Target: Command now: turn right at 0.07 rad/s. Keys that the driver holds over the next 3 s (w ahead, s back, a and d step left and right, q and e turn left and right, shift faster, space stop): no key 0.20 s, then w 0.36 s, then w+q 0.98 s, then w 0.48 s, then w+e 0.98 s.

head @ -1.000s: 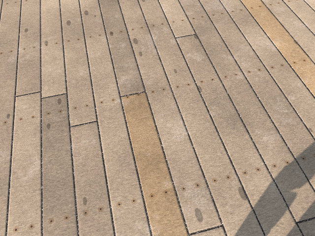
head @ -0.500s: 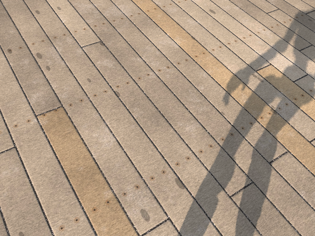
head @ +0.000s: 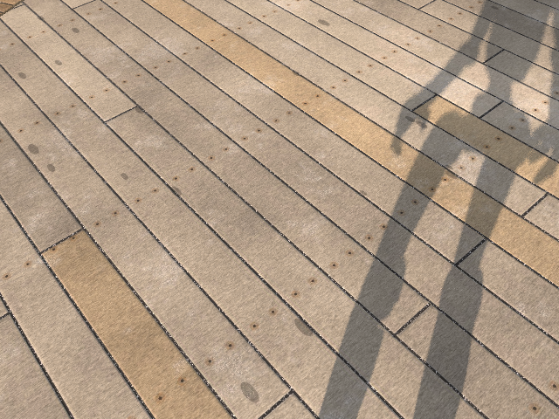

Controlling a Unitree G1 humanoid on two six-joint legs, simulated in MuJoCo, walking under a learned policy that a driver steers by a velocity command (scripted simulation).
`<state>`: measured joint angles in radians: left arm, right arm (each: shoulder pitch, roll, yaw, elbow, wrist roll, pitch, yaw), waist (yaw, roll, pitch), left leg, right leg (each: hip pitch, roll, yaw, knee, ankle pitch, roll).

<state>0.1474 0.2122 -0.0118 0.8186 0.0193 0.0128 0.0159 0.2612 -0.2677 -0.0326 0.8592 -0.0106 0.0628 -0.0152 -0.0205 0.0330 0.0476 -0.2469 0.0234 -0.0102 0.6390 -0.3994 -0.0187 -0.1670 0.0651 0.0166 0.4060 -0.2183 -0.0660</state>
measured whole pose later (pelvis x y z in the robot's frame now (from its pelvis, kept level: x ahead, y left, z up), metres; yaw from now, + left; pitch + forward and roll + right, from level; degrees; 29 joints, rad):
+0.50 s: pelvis +0.03 -0.01 +0.00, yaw +0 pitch -1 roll +1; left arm 0.27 0.26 0.03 0.98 0.02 -0.04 -0.01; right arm 0.37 -0.25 -0.05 1.03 -0.01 -0.01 0.00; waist 0.00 0.02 -0.01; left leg -0.11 0.00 -0.02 0.43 -0.33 0.03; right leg -0.22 0.02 -0.05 0.50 -0.35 -0.08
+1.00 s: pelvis +0.27 +0.01 -0.03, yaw +11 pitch +1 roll +0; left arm 0.45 0.19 0.01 1.07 0.02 -0.08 0.03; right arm 0.04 -0.21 -0.03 0.86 -0.04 -0.05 0.04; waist 0.02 0.00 0.07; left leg -0.47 -0.08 0.14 0.59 -0.15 0.18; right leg 0.03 -0.02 -0.19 0.74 -0.43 -0.03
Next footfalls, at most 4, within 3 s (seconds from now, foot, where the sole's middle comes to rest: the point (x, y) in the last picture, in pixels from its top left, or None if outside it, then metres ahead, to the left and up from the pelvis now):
0.06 left None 0.02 0.13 -0.78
0.98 left None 0.40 0.08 -0.78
1.54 right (279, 317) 0.77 0.05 -0.78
2.04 left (164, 301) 0.83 0.37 -0.78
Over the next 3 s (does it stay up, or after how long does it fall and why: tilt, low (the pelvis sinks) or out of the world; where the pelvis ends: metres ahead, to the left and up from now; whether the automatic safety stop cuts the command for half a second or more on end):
stays up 1.21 0.43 0.00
